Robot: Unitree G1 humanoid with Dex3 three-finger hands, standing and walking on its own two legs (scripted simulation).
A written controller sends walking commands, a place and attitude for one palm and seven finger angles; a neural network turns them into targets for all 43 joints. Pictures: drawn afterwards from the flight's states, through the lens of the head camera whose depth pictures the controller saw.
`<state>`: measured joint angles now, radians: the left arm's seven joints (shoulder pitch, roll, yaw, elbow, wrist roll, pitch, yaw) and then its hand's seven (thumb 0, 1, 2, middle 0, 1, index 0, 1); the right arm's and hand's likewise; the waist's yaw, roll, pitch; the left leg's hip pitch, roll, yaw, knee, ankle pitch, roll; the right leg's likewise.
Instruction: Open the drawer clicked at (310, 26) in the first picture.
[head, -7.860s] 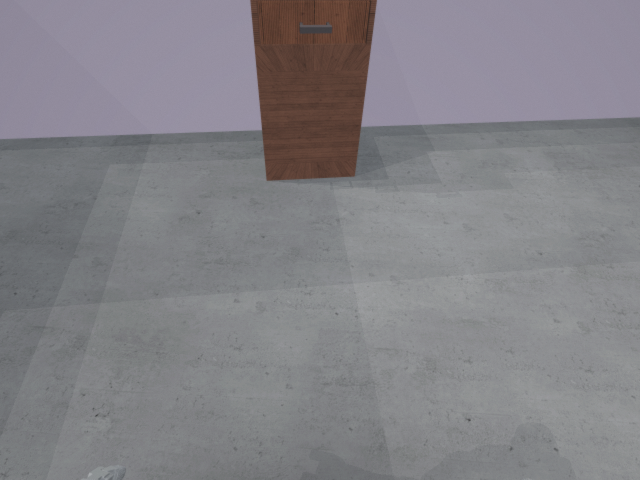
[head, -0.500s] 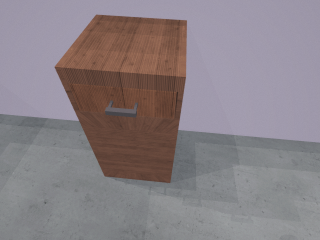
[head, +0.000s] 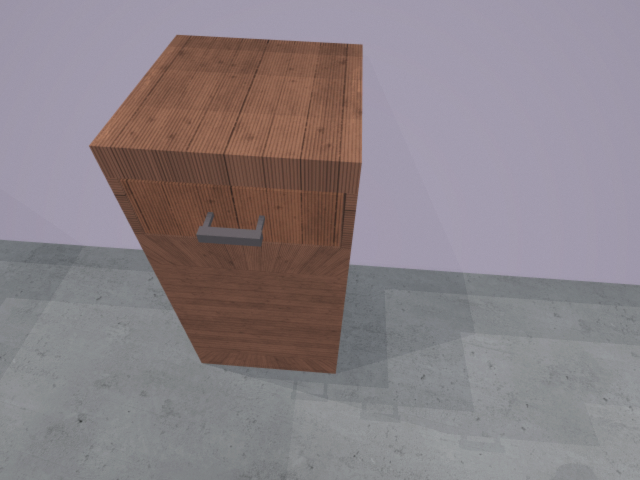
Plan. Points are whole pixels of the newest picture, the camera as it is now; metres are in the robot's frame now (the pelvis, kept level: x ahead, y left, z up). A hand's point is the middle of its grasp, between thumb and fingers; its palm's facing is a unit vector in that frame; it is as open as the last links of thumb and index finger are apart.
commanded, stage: come to a stop and stand still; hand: left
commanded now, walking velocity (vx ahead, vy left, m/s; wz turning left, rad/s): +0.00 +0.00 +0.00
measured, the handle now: (232, 227) +0.53 +0.20 -0.05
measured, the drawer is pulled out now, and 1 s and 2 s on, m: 0.00 0.00 0.00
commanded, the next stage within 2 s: look again from close up in 0.06 s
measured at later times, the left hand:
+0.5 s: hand out of the picture -0.01 +0.18 -0.18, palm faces +0.02 -0.98 -0.21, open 7.3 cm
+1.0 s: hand (165, 450) +0.17 +0.21 -0.06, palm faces -0.10 -0.53 -0.84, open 7.6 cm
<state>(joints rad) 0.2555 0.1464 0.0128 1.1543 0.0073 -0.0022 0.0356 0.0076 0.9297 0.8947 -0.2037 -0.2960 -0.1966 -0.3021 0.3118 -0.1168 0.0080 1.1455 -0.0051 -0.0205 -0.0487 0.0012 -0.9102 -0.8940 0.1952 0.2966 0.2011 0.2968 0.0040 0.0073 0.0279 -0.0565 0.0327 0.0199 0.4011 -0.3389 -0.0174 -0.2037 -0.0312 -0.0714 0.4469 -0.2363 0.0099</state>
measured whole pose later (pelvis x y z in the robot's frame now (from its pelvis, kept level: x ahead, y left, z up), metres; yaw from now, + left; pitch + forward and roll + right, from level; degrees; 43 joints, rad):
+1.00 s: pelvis -0.03 +0.00 -0.02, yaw -2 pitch +5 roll +2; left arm 0.35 0.28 -0.05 0.16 0.62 0.02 0.28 0.02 0.84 0.86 -0.21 -0.35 -0.20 -0.36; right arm 0.24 -0.26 -0.03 0.75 -0.03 -0.19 -0.06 0.02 -0.92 -0.89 0.20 0.30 0.20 0.30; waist 0.01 0.03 -0.07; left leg -0.30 0.02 0.07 0.61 -0.39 -0.01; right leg -0.48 -0.05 -0.02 0.67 -0.28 0.00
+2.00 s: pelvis -0.04 +0.00 -0.02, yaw -1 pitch +4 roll +1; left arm 0.09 0.40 -0.06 0.05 1.01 0.03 0.26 0.00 -0.32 0.37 -0.31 -1.09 -0.31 -1.09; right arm 0.11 -0.26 -0.04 0.60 -0.03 0.06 -0.02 0.01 -0.91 -0.89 0.19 0.30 0.20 0.30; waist 0.07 0.05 -0.03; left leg -0.29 0.01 0.05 0.60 -0.37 0.00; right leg -0.44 -0.06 -0.03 0.63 -0.25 0.01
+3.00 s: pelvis -0.04 +0.00 +0.00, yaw +0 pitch +3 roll +1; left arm -0.23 0.43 -0.11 0.28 1.01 -0.05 0.13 0.00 -0.49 0.30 -0.32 -1.20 -0.32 -1.20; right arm 0.14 -0.24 -0.01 0.63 -0.01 0.08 -0.03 0.01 -0.91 -0.89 0.20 0.30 0.20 0.30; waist 0.08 0.06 0.00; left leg -0.23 0.00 0.03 0.46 -0.29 -0.01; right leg -0.37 -0.06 -0.06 0.50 -0.19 0.00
